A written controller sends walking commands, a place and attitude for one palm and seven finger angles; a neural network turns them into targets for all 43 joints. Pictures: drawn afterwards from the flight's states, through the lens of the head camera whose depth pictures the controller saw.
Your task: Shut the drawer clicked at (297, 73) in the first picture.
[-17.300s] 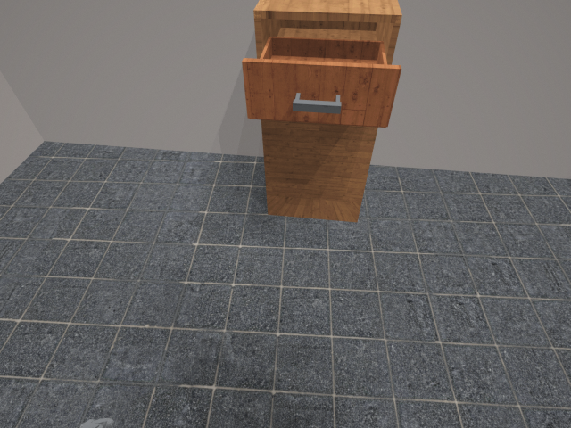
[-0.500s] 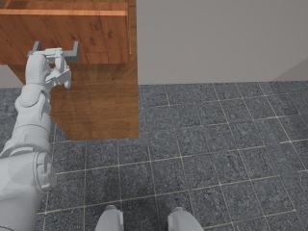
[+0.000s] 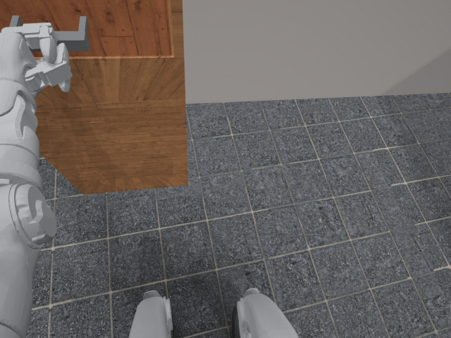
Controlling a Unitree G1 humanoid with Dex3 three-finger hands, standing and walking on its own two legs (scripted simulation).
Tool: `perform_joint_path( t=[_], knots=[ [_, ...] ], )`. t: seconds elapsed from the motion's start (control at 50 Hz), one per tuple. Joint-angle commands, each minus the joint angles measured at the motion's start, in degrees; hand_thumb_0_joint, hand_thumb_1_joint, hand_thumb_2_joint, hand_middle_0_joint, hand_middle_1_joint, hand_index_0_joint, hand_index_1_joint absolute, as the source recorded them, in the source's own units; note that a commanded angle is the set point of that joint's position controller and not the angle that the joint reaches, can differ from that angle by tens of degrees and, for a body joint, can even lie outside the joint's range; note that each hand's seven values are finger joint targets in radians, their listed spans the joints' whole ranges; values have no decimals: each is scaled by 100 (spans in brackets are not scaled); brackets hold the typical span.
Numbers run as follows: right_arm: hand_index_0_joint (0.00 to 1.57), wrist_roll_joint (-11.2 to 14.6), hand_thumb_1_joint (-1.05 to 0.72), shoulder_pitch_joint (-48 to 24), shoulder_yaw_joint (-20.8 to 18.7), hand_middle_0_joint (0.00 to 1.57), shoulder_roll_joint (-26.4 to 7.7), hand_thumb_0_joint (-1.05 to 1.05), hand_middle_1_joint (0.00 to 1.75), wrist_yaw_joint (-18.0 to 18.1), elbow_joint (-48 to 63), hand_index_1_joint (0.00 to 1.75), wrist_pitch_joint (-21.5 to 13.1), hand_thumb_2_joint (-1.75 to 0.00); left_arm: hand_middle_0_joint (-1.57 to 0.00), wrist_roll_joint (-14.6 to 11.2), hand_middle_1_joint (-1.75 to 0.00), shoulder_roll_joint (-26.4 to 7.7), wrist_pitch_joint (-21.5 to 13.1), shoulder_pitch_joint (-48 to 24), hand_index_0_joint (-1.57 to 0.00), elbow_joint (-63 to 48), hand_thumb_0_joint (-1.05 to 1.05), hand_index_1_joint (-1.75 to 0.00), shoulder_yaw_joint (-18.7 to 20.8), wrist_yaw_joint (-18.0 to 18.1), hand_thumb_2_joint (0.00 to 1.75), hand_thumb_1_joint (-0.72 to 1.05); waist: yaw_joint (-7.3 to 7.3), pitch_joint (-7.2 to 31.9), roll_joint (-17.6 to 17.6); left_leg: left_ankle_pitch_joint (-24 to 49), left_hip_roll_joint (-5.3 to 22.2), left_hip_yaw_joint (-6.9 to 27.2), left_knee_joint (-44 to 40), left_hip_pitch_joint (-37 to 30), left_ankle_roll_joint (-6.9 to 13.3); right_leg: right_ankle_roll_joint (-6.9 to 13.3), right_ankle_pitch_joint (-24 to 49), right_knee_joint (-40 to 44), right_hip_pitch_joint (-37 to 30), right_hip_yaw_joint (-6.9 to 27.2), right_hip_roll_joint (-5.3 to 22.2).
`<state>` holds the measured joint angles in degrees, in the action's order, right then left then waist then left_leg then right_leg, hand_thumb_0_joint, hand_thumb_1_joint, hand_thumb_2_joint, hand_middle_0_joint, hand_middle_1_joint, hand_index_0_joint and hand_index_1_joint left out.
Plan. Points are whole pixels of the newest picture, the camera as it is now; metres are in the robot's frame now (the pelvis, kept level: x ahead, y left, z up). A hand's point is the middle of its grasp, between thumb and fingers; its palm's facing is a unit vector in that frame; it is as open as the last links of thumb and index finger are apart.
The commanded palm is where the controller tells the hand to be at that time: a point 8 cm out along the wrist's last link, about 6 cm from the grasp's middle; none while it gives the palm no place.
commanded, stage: push the drawer shut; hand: left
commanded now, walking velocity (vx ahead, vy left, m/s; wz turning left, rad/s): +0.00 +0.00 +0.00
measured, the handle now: (49, 32) +0.62 +0.23 +0.10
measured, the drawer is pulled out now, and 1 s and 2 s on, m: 0.00 0.00 0.00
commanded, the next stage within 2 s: pull the fist back off the drawer in 0.18 s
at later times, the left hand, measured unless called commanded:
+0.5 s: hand (55, 63) +0.55 +0.22 +0.10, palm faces +0.01 -1.00 -0.04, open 3.1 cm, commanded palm +0.56 +0.24 +0.11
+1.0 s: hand (63, 70) +0.53 +0.20 +0.11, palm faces +0.05 -1.00 -0.02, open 3.1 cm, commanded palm +0.50 +0.24 +0.11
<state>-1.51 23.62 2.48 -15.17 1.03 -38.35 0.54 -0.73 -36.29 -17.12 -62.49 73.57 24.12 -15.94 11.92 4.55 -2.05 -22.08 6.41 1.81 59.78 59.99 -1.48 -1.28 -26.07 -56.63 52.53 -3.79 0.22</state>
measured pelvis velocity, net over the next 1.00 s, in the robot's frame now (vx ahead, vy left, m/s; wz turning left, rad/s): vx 0.01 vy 0.01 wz -0.02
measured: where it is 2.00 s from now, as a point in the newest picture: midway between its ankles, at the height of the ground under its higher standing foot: outside the picture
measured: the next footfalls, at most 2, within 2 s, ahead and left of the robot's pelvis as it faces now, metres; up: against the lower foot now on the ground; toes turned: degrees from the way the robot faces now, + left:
none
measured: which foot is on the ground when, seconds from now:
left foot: down 0.00-1.00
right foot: down 0.00-1.00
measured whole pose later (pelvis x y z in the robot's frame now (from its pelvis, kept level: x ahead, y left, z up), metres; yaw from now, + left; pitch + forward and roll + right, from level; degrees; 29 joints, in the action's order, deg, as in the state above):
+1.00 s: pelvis +0.01 +0.01 +0.01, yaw -1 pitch +20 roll -4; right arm -1.1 24.7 1.9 -14.2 -0.8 -36.2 2.0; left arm -3.1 -30.1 -16.1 -52.2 62.8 24.7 -11.7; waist 10.6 5.5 -2.2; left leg -22.5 6.4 -0.4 57.1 55.1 -0.6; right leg -2.2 -25.3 -53.3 48.3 -1.7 0.3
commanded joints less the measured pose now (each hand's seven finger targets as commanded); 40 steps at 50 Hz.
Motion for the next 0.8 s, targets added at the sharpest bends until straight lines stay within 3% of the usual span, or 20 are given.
perform_joint_path(
  t=[0.0, 0.02, 0.14, 0.18, 0.22, 0.26, 0.34, 0.4, 0.44, 0.46, 0.5, 0.56, 0.62, 0.68, 0.78],
  knots=[
    [20, 6, -90, 1151, -343, 20, -1107, 0, 30, 96, 138, 30, -84, -90, -140, -187, -160, -1550, -326, -3648, -140, -1403, 0, -160, 124, 266, 90, 90, 408, 2803, -1061, 1200, -331, 113, -442, -2782, 334, 145, 1038, 884, -90, 140, -365],
    [20, 11, -90, 1129, -341, 20, -1105, 0, 30, 96, 117, 30, -95, -90, -140, -190, -160, -1382, -299, -3732, -140, -1370, 0, -160, -31, 268, 90, 90, 484, 2726, -1049, 1054, -327, 119, -437, -2769, 331, 141, 920, 903, 41, 132, -362],
    [20, 10, -90, 1174, -286, 20, -1171, 0, 30, 139, 45, 30, -200, -90, -140, -214, -160, -1417, -190, -4010, -140, -1266, 0, -160, -128, 306, 90, 90, 579, 2692, -1096, 678, -287, 202, -445, -2679, 337, 148, 605, 870, 295, 90, -360],
    [20, 16, -90, 1167, -254, 20, -1177, 0, 30, 159, 27, 30, -253, -90, -140, -245, -160, -1284, -151, -4063, -140, -1202, 0, -160, -269, 288, 90, 90, 630, 2543, -1150, 507, -282, 221, -474, -2597, 343, 154, 497, 870, 403, 85, -355],
    [20, 17, -90, 1163, -250, 20, -1201, 0, 30, 179, 18, 30, -308, -90, -140, -253, -160, -1285, -140, -4175, -140, -1323, 0, -160, -313, 301, 90, 90, 655, 2731, -1251, 447, -267, 241, -477, -2690, 340, 146, 453, 851, 449, 78, -342],
    [20, 37, -90, 1136, -218, 20, -1216, 0, 30, 201, 5, 30, -356, -90, -140, -257, -160, -1348, -84, -4102, -140, -1142, 0, -160, -307, 304, 90, 90, 669, 2536, -1179, 229, -248, 239, -498, -2506, 337, 140, 313, 856, 511, 74, -339],
    [20, 18, -90, 1139, -207, 20, -1236, 0, 30, 204, 45, 30, -408, -90, -140, -258, -160, -1359, -28, -4079, -140, -1155, 0, -160, -285, 330, 90, 90, 646, 2557, -1140, 68, -264, 271, -527, -2466, 334, 150, 225, 816, 534, 41, -323],
    [20, -8, -90, 1181, -235, 20, -1224, 0, 30, 165, 81, 30, -404, -90, -140, -196, -160, -1270, -44, -4212, -140, -1368, 0, -160, -330, 370, 90, 90, 610, 2812, -1438, 250, -278, 349, -530, -2829, 289, 189, 314, 727, 711, -19, -322],
    [20, -23, -90, 1175, -235, 20, -1233, 0, 30, 149, 86, 30, -393, -90, -140, -188, -160, -1256, 19, -4103, -140, -1215, 0, -160, -286, 419, 90, 90, 614, 2563, -1195, 48, -278, 361, -563, -2654, 294, 185, 219, 755, 723, -30, -325],
    [20, -34, -90, 1168, -244, 20, -1230, 0, 30, 138, 98, 30, -393, -90, -140, -184, -160, -1249, 19, -4159, -140, -1322, 0, -160, -283, 440, 90, 90, 615, 2653, -1264, 81, -296, 327, -537, -2659, 306, 179, 242, 763, 681, -9, -319],
    [20, -58, -90, 1220, -247, 20, -1225, 0, 30, 113, 122, 30, -366, -90, -140, -139, -160, -1454, 3, -4118, -140, -1384, 0, -160, -89, 469, 90, 90, 545, 2848, -1288, 267, -308, 314, -487, -2698, 304, 194, 336, 723, 583, -20, -327],
    [20, -64, -90, 1211, -275, 20, -1185, 0, 30, 57, 173, 30, -322, -90, -140, -146, -160, -1247, 11, -3929, -140, -1411, 0, -160, -139, 448, 90, 90, 475, 2774, -1197, 341, -325, 327, -543, -2778, 283, 208, 375, 756, 512, -49, -346],
    [20, -64, -90, 1192, -309, 20, -1162, 0, 30, 5, 237, 30, -269, -90, -140, -123, -160, -1203, -46, -3632, -140, -1590, 0, -160, -97, 452, 90, 90, 321, 2950, -1387, 490, -322, 350, -603, -3056, 242, 240, 441, 742, 489, -63, -353],
    [20, -61, -90, 1152, -323, 20, -1142, 0, 30, -25, 272, 30, -223, -90, -140, -165, -160, -1054, -57, -3271, -140, -1590, 0, -160, -87, 481, 90, 90, 279, 2784, -1188, 488, -337, 310, -659, -3024, 263, 236, 457, 818, 372, -54, -364],
    [20, -20, -90, 1070, -371, 20, -1110, 0, 30, -53, 393, 30, -129, -90, -140, -222, -160, -1101, -163, -2530, -140, -1891, 0, -160, 101, 489, 90, 90, 48, 2842, -1026, 760, -343, 188, -759, -3123, 265, 235, 662, 918, -71, -31, -379]
  ],
)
